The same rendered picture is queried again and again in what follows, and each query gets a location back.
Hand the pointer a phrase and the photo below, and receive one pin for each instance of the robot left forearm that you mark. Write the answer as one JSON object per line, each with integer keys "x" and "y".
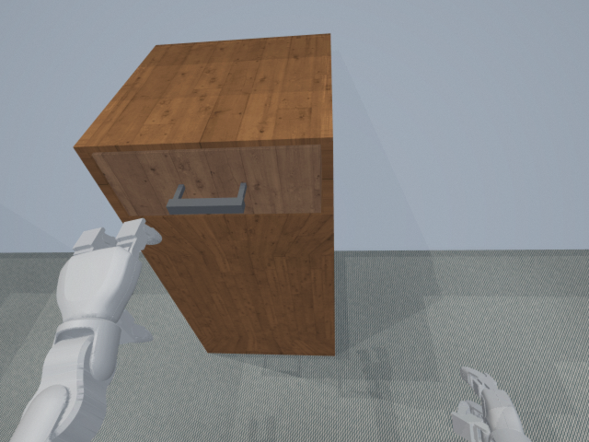
{"x": 70, "y": 404}

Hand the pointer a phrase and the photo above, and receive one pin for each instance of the drawer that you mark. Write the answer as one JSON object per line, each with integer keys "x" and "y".
{"x": 282, "y": 179}

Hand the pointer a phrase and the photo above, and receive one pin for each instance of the cabinet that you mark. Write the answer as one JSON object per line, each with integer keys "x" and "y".
{"x": 260, "y": 284}

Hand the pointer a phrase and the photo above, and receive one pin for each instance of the handle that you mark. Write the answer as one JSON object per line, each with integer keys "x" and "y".
{"x": 178, "y": 206}

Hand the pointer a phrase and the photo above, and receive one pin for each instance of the left robot hand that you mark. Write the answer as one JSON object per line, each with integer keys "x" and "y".
{"x": 99, "y": 280}

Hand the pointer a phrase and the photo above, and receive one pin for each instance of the right robot hand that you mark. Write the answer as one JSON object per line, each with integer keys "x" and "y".
{"x": 475, "y": 422}

